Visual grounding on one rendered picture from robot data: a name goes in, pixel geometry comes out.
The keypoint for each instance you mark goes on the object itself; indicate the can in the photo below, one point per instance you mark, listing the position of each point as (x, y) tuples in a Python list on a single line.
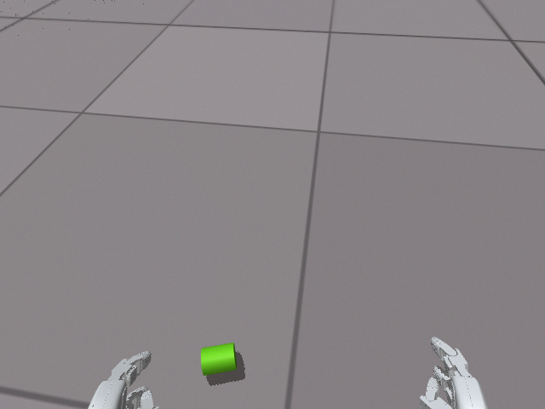
[(219, 358)]

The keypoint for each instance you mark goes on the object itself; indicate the left robot hand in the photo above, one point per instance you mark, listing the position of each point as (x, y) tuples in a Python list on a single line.
[(112, 394)]

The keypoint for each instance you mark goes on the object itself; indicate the right robot hand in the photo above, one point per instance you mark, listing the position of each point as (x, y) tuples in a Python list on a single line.
[(462, 390)]

